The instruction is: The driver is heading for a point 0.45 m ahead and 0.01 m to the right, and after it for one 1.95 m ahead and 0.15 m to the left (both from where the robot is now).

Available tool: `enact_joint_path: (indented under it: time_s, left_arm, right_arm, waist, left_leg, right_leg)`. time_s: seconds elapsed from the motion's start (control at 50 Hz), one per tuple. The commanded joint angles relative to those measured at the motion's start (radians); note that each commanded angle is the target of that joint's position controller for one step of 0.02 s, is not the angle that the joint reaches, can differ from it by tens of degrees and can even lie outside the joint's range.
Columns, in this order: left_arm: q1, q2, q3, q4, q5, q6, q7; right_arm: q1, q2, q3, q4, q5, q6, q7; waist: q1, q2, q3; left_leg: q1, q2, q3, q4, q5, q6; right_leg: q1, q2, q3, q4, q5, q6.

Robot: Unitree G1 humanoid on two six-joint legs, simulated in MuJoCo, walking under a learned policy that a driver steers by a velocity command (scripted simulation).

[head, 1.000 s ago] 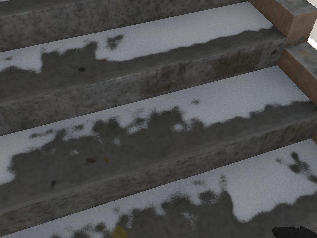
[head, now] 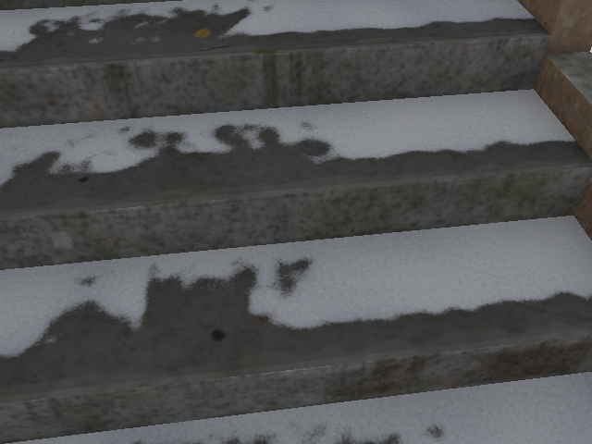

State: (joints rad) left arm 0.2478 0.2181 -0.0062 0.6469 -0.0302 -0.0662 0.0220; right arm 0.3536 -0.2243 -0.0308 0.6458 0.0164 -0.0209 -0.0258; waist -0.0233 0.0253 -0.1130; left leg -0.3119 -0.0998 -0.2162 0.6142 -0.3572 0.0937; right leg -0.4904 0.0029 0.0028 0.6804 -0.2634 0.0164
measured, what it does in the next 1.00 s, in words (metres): climbs: right foot, then left foot 0.15 m higher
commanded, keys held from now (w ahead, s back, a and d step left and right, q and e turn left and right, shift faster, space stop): w+q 0.16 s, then w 0.22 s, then w+e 0.62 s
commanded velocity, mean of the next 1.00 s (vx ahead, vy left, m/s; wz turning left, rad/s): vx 0.48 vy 0.00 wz -0.01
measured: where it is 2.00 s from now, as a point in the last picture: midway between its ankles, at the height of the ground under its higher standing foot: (292, 136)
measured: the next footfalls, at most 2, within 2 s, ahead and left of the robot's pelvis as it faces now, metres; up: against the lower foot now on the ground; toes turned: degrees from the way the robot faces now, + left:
right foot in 0.02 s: +0.10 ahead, -0.14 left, +0.00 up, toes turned +3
left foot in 0.52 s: +0.39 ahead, +0.22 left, +0.15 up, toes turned +16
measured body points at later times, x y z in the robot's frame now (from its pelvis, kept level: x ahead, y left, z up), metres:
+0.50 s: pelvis +0.22 +0.05 +0.02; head +0.26 +0.04 +0.46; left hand +0.03 +0.19 -0.11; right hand +0.52 +0.01 -0.02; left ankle +0.35 +0.20 -0.57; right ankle +0.07 -0.14 -0.72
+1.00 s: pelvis +0.49 +0.11 +0.16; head +0.51 +0.11 +0.60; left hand +0.73 +0.22 +0.08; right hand +0.41 -0.09 +0.00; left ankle +0.35 +0.21 -0.58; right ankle +0.67 -0.01 -0.36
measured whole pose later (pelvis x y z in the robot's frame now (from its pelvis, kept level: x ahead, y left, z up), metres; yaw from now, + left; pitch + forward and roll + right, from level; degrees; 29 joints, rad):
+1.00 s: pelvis +0.49 +0.11 +0.16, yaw -3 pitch +3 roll +0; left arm 0.04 0.07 -0.11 0.60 -0.02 0.00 -0.06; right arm 0.49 -0.11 0.04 1.01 -0.02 -0.04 -0.05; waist -0.06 0.00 -0.05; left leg 0.05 0.08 0.33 0.28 -0.37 -0.06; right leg -1.24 -0.10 -0.11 1.61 -0.20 -0.09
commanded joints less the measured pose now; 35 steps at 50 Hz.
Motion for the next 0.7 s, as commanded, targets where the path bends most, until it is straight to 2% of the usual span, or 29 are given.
enact_joint_path:
  time_s: [0.02, 0.04, 0.06, 0.08, 0.1, 0.14, 0.18, 0.2, 0.22, 0.24, 0.28, 0.3, 0.34, 0.36, 0.38, 0.4, 0.42, 0.44, 0.46, 0.48, 0.5, 0.52, 0.54, 0.56, 0.58, 0.6, 0.62, 0.66, 0.7]
  left_arm:
    - [0.279, 0.101, 0.07, 0.037, 0.014, -0.018, 0.003]
    - [0.348, 0.151, 0.07, 0.03, 0.053, -0.022, -0.006]
    - [0.289, 0.22, 0.091, -0.013, 0.08, -0.035, 0.003]
    - [0.216, 0.177, 0.086, -0.023, 0.053, -0.044, 0.013]
    - [0.165, 0.127, 0.069, -0.02, 0.034, -0.038, 0.02]
    - [0.15, 0.076, 0.048, 0.016, 0.06, -0.015, 0.015]
    - [0.216, -0.015, 0.02, 0.083, 0.067, -0.008, 0.002]
    - [0.302, -0.022, 0.016, 0.142, 0.068, -0.006, -0.005]
    - [0.328, -0.009, 0.017, 0.173, 0.069, -0.005, -0.011]
    - [0.334, -0.012, 0.017, 0.192, 0.069, -0.003, -0.014]
    - [0.341, -0.011, 0.016, 0.222, 0.065, 0.0, -0.013]
    - [0.362, -0.022, 0.009, 0.245, 0.069, 0.002, -0.009]
    - [0.341, -0.018, 0.004, 0.255, 0.061, 0.005, 0.01]
    - [0.347, -0.017, 0.002, 0.262, 0.043, 0.014, 0.023]
    - [0.382, -0.01, 0.001, 0.275, 0.038, 0.014, 0.036]
    - [0.397, 0.048, 0.019, 0.293, 0.009, 0.022, 0.047]
    - [0.45, 0.045, 0.023, 0.325, -0.01, 0.028, 0.05]
    - [0.405, 0.029, 0.014, 0.326, -0.014, 0.022, 0.039]
    - [0.462, 0.064, 0.011, 0.357, 0.013, 0.014, 0.021]
    - [0.46, 0.115, 0.016, 0.363, 0.036, 0.01, 0.012]
    - [0.393, 0.19, 0.033, 0.345, 0.044, 0.008, 0.009]
    - [0.297, 0.219, 0.051, 0.3, 0.044, -0.001, 0.013]
    - [0.355, 0.041, 0.021, 0.258, 0.032, -0.028, -0.002]
    - [0.34, 0.015, 0.032, 0.299, 0.017, -0.059, -0.036]
    - [0.266, -0.041, 0.047, 0.255, -0.02, -0.059, -0.05]
    - [0.122, -0.076, 0.031, 0.17, -0.005, -0.042, -0.055]
    - [0.047, -0.092, 0.022, 0.118, 0.009, -0.026, -0.053]
    - [0.086, -0.108, 0.012, 0.113, -0.011, 0.001, -0.058]
    - [0.077, -0.173, -0.025, 0.086, -0.017, 0.016, -0.063]
  right_arm:
    - [-0.183, 0.007, 0.006, -0.098, -0.008, -0.027, 0.035]
    - [-0.198, 0.104, 0.036, -0.125, -0.01, -0.051, 0.045]
    - [-0.039, 0.012, 0.018, -0.114, 0.013, -0.07, 0.058]
    - [-0.038, -0.047, 0.003, -0.099, 0.028, -0.064, 0.058]
    - [-0.101, -0.061, 0.0, -0.104, 0.025, -0.053, 0.057]
    - [-0.185, -0.023, 0.011, -0.123, 0.015, -0.037, 0.05]
    - [-0.209, 0.023, 0.025, -0.112, 0.015, -0.023, 0.061]
    - [-0.182, 0.075, 0.039, -0.088, 0.017, -0.012, 0.059]
    - [-0.24, 0.131, 0.064, -0.118, 0.017, -0.014, 0.059]
    - [-0.258, 0.152, 0.077, -0.131, 0.019, -0.015, 0.064]
    - [-0.312, 0.152, 0.088, -0.147, 0.011, -0.023, 0.065]
    - [-0.35, 0.158, 0.095, -0.154, 0.006, -0.023, 0.062]
    - [-0.41, 0.16, 0.109, -0.192, 0.007, -0.024, 0.054]
    - [-0.462, 0.158, 0.125, -0.234, 0.01, -0.03, 0.06]
    - [-0.525, 0.138, 0.125, -0.256, 0.001, -0.032, 0.063]
    - [-0.594, 0.162, 0.148, -0.301, -0.013, -0.035, 0.076]
    - [-0.67, 0.151, 0.146, -0.328, -0.021, -0.043, 0.082]
    - [-0.639, 0.147, 0.134, -0.308, -0.008, -0.054, 0.091]
    - [-0.585, 0.127, 0.115, -0.294, -0.011, -0.064, 0.087]
    - [-0.424, 0.066, 0.078, -0.26, 0.003, -0.067, 0.081]
    - [-0.25, -0.033, 0.033, -0.214, 0.016, -0.061, 0.071]
    - [-0.063, -0.118, -0.004, -0.153, -0.009, -0.053, 0.061]
    - [0.106, -0.234, -0.046, -0.058, -0.045, -0.046, 0.056]
    - [0.176, -0.221, -0.041, -0.015, -0.072, -0.026, 0.034]
    - [0.088, -0.173, -0.03, 0.015, -0.063, -0.03, 0.04]
    - [-0.009, -0.085, -0.011, 0.06, -0.031, -0.033, 0.051]
    - [-0.077, 0.024, 0.017, 0.117, -0.039, -0.043, 0.062]
    - [-0.1, 0.134, 0.038, 0.218, -0.06, -0.053, 0.067]
    - [-0.066, 0.15, 0.04, 0.273, -0.051, -0.057, 0.073]
  waist:
    - [0.19, -0.035, 0.041]
    - [0.165, -0.221, -0.002]
    - [0.073, -0.292, -0.074]
    - [0.055, -0.233, 0.032]
    - [0.064, -0.181, 0.12]
    - [0.058, -0.144, 0.187]
    - [0.064, -0.103, 0.21]
    - [0.079, -0.124, 0.193]
    - [0.081, -0.113, 0.233]
    - [0.071, -0.11, 0.242]
    - [0.069, -0.075, 0.253]
    - [0.087, -0.086, 0.251]
    - [0.071, -0.09, 0.268]
    - [0.062, -0.09, 0.267]
    - [0.091, -0.097, 0.251]
    - [0.094, -0.127, 0.223]
    - [0.126, -0.125, 0.206]
    - [0.086, -0.15, 0.176]
    - [0.051, -0.242, 0.053]
    - [-0.035, -0.335, -0.044]
    - [-0.151, -0.389, -0.085]
    - [-0.241, -0.373, -0.154]
    - [-0.181, 0.148, -0.325]
    - [-0.181, 0.209, -0.428]
    - [-0.116, 0.119, -0.259]
    - [-0.067, 0.1, -0.073]
    - [-0.014, 0.09, 0.057]
    - [0.074, 0.077, 0.114]
    - [0.11, 0.037, 0.145]
  left_leg:
    - [-0.453, 0.028, -0.062, 0.245, -0.125, 0.069]
    - [-0.613, -0.057, 0.014, 0.64, -0.159, 0.016]
    - [-0.71, 0.006, -0.017, 0.822, -0.101, -0.03]
    - [-0.778, 0.07, 0.001, 0.991, 0.001, -0.064]
    - [-0.836, 0.076, 0.035, 1.097, 0.075, -0.095]
    - [-0.865, 0.091, 0.063, 1.233, 0.15, -0.109]
    - [-0.867, 0.092, 0.059, 1.29, 0.212, -0.089]
    - [-0.915, 0.065, 0.086, 1.496, 0.17, -0.08]
    - [-1.036, 0.075, 0.061, 1.603, 0.134, -0.068]
    - [-1.109, 0.079, 0.041, 1.651, 0.118, -0.06]
    - [-1.179, 0.098, 0.036, 1.584, 0.152, -0.058]
    - [-1.226, 0.094, 0.064, 1.644, 0.155, -0.062]
    - [-1.235, 0.132, 0.082, 1.533, 0.185, -0.076]
    - [-1.175, 0.174, 0.129, 1.337, 0.215, -0.084]
    - [-1.113, 0.191, 0.197, 1.258, 0.256, -0.094]
    - [-0.922, 0.267, 0.294, 1.041, 0.187, -0.073]
    - [-0.761, 0.271, 0.341, 0.877, 0.146, -0.061]
    - [-0.498, 0.222, 0.411, 0.702, 0.089, -0.033]
    - [-0.267, 0.11, 0.49, 0.718, -0.001, 0.0]
    - [-0.124, 0.044, 0.467, 0.659, -0.054, 0.036]
    - [-0.048, 0.032, 0.37, 0.435, -0.042, 0.062]
    - [0.195, 0.121, 0.128, 0.344, 0.013, 0.09]
    - [0.529, 0.396, -0.392, 0.017, -0.064, 0.215]
    - [0.474, 0.513, -0.777, -0.31, -0.233, 0.238]
    - [0.271, 0.55, -0.678, -0.347, -0.308, 0.172]
    - [0.108, 0.515, -0.468, -0.308, -0.311, 0.121]
    - [-0.038, 0.494, -0.285, -0.251, -0.24, 0.08]
    - [-0.087, 0.424, -0.026, -0.232, -0.038, 0.007]
    - [-0.052, 0.392, 0.157, -0.228, 0.099, -0.043]
  right_leg:
    - [0.594, -0.103, 0.111, -0.239, 0.034, -0.068]
    - [0.68, -0.335, 0.445, -0.271, 0.129, -0.119]
    - [0.655, -0.47, 0.862, -0.451, -0.362, -0.273]
    - [0.561, -0.474, 0.862, -0.48, -0.62, -0.305]
    - [0.498, -0.409, 0.679, -0.458, -0.548, -0.276]
    - [0.385, -0.303, 0.416, -0.43, -0.33, -0.209]
    - [0.295, -0.261, 0.245, -0.401, -0.173, -0.175]
    - [0.312, -0.286, 0.236, -0.41, -0.143, -0.198]
    - [0.329, -0.307, 0.227, -0.413, -0.108, -0.204]
    - [0.35, -0.309, 0.201, -0.407, -0.074, -0.198]
    - [0.362, -0.296, 0.136, -0.404, -0.053, -0.178]
    - [0.376, -0.307, 0.135, -0.411, -0.022, -0.182]
    - [0.34, -0.289, 0.083, -0.444, -0.029, -0.163]
    - [0.277, -0.259, 0.053, -0.498, -0.088, -0.151]
    - [0.259, -0.28, 0.072, -0.565, -0.089, -0.175]
    - [0.215, -0.317, 0.087, -0.749, -0.006, -0.204]
    - [0.249, -0.313, 0.07, -0.795, 0.089, -0.202]
    - [0.231, -0.268, -0.01, -0.752, 0.38, -0.18]
    - [0.301, -0.273, -0.041, -0.609, 1.056, -0.192]
    - [0.426, -0.291, -0.04, -0.456, 1.577, -0.175]
    - [0.525, -0.271, -0.016, -0.278, 1.674, -0.141]
    - [0.362, -0.246, 0.051, -0.03, 1.522, -0.116]
    - [-0.014, -0.066, 0.075, 0.332, 0.664, -0.068]
    - [-0.064, 0.05, 0.237, 0.761, 0.103, -0.054]
    - [-0.167, 0.045, 0.323, 1.045, 0.096, -0.057]
    - [-0.292, 0.0, 0.223, 1.114, 0.121, -0.087]
    - [-0.356, -0.039, 0.175, 1.203, 0.153, -0.127]
    - [-0.42, -0.035, 0.189, 1.349, 0.197, -0.192]
    - [-0.576, -0.027, 0.205, 1.38, 0.227, -0.23]
Velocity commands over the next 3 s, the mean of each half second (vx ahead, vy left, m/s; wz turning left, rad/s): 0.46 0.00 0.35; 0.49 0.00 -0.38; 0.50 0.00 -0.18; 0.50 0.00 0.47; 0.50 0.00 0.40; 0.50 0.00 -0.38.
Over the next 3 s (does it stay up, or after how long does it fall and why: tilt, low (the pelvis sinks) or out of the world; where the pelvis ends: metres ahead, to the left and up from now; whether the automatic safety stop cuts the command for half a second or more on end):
stays up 1.65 0.28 0.75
